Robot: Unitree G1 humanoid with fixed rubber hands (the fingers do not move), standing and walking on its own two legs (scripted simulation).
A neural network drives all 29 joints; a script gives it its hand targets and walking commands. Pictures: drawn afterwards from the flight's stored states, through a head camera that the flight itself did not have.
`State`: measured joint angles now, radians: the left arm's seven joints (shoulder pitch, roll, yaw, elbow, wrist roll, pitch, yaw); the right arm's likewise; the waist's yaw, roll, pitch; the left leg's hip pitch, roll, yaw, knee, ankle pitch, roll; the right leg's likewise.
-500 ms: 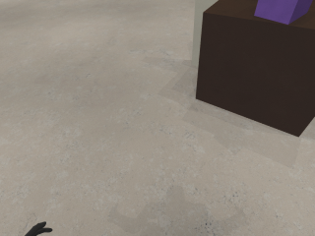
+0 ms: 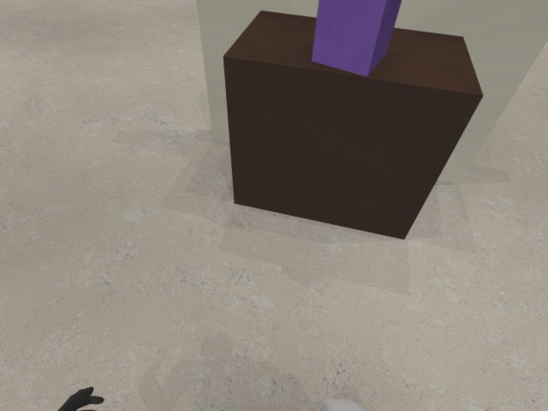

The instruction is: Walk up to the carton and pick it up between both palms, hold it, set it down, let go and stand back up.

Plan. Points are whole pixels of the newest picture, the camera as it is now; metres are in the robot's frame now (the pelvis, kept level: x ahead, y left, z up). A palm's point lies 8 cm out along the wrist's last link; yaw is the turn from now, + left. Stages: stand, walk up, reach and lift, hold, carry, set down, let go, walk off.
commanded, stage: walk up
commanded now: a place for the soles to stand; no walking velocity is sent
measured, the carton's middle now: (357, 18) +1.21 -0.30 +0.09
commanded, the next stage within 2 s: none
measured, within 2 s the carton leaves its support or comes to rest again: neither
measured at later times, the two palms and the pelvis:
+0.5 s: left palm (144, 304) +0.32 +0.24 -0.07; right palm (520, 337) +0.25 -0.41 -0.09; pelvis +0.20 -0.07 -0.01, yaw -11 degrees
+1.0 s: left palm (158, 213) +0.54 +0.26 -0.09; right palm (489, 275) +0.35 -0.38 -0.05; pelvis +0.37 -0.04 +0.00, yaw -14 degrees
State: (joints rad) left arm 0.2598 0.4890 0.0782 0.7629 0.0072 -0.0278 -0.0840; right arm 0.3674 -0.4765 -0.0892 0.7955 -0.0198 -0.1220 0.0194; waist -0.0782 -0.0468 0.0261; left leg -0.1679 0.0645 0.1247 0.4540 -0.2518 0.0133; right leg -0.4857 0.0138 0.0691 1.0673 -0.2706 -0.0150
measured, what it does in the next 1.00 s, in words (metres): walks ahead: right foot, then left foot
